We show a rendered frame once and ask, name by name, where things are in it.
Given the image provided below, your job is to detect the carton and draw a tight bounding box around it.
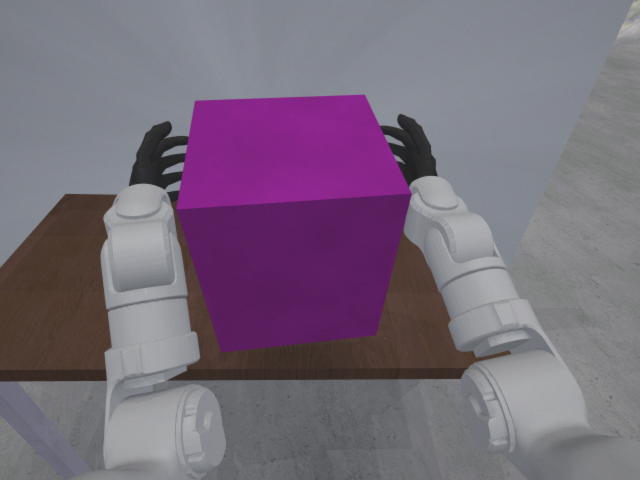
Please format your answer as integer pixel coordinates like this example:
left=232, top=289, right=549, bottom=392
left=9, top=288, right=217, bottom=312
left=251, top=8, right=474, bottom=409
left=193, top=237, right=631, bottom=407
left=176, top=95, right=412, bottom=353

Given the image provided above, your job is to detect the robot right forearm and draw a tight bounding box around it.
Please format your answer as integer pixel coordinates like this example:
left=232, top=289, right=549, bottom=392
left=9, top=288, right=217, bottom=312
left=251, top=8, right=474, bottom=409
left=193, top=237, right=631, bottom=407
left=404, top=176, right=588, bottom=422

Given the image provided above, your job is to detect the robot right upper arm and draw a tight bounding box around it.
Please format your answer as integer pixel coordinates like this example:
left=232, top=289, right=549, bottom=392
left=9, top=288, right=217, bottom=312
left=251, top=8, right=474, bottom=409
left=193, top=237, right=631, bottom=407
left=461, top=348, right=640, bottom=480

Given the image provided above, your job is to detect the robot right hand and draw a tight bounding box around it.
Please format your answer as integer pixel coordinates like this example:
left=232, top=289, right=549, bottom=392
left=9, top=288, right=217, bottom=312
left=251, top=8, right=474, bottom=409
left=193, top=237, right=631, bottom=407
left=380, top=114, right=438, bottom=187

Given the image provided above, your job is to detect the robot left forearm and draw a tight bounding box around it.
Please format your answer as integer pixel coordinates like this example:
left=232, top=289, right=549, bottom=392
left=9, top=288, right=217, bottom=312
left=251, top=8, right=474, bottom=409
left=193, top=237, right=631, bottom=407
left=101, top=184, right=200, bottom=468

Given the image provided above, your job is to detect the table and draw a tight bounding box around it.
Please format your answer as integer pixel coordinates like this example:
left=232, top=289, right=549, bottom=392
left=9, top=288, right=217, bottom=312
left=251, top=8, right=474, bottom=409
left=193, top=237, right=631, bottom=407
left=0, top=194, right=512, bottom=480

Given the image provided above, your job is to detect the robot left hand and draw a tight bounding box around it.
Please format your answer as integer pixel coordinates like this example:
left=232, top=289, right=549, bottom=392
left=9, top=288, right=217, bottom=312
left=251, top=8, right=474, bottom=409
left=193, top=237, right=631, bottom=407
left=129, top=121, right=189, bottom=202

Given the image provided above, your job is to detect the robot left upper arm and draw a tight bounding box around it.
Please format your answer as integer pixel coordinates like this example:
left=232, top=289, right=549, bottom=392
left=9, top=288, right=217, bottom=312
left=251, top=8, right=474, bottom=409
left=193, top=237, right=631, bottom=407
left=67, top=384, right=226, bottom=480

